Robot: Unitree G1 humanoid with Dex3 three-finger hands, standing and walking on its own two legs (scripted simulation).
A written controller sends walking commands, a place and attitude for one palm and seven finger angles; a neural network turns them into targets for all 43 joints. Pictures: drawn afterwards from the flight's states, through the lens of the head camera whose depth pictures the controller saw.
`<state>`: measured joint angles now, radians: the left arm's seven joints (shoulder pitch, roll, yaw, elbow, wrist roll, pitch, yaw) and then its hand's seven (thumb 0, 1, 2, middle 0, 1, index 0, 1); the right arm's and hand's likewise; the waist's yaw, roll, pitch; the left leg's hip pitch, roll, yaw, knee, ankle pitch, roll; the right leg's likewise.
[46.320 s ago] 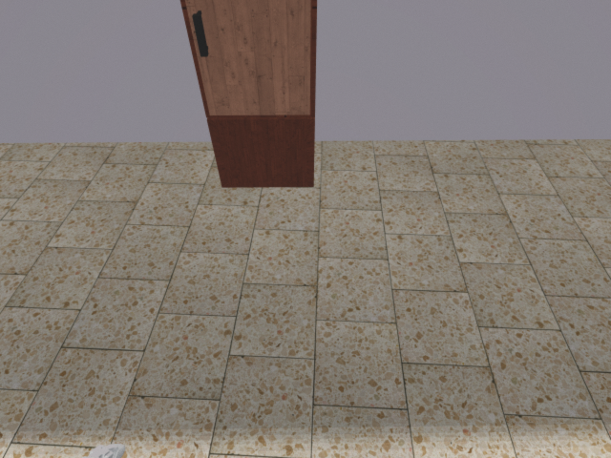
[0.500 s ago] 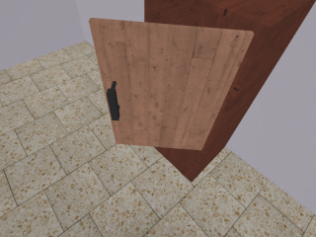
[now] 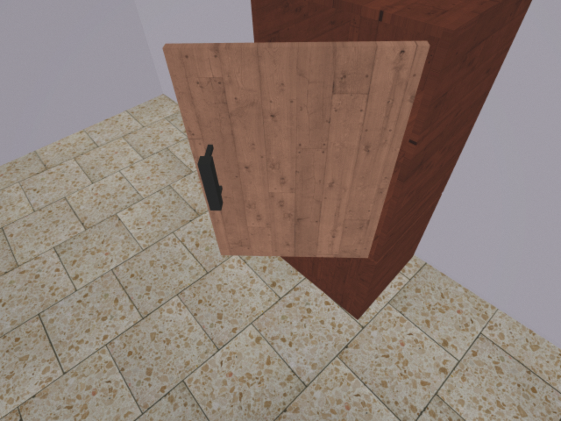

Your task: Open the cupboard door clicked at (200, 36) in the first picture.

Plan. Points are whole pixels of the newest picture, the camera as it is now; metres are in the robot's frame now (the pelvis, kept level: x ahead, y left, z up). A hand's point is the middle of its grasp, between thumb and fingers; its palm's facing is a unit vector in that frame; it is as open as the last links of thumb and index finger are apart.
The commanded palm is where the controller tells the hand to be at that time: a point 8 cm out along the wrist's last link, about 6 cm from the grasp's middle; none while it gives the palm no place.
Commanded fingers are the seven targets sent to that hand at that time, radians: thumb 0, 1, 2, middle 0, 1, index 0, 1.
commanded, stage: come to a stop and stand still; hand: left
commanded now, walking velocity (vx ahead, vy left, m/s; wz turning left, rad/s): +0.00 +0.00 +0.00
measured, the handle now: (213, 177) +0.58 +0.18 -0.01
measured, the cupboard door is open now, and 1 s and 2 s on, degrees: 43 43 43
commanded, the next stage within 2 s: look again from close up in 0.80 s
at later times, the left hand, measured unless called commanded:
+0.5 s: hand out of the picture +0.04 +0.15 -0.17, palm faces -0.01 -0.98 -0.20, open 7.3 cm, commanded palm none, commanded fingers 0.00 0.90 0.90 -0.20 -0.30 -0.20 -0.30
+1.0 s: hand out of the picture +0.06 +0.16 -0.17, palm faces +0.01 -0.97 -0.24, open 7.3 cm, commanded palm none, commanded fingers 0.00 0.90 0.90 -0.20 -0.30 -0.20 -0.30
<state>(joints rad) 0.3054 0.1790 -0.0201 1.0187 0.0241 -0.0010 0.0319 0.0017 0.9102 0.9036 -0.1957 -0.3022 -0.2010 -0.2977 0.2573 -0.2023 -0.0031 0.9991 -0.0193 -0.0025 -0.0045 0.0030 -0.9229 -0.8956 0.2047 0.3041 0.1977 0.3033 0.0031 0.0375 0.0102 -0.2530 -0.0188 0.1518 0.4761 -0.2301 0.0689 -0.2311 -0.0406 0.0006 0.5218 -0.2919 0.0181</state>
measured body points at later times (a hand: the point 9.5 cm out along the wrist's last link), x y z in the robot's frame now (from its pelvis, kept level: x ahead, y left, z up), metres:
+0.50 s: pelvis +0.02 -0.02 +0.00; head +0.04 -0.02 +0.45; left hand +0.04 +0.20 -0.16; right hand +0.04 -0.25 -0.15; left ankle +0.02 +0.07 -0.74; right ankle -0.01 -0.14 -0.74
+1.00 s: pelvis +0.04 -0.03 +0.01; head +0.06 -0.03 +0.45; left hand +0.06 +0.21 -0.15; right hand +0.08 -0.27 -0.15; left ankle +0.02 +0.07 -0.74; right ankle -0.01 -0.14 -0.74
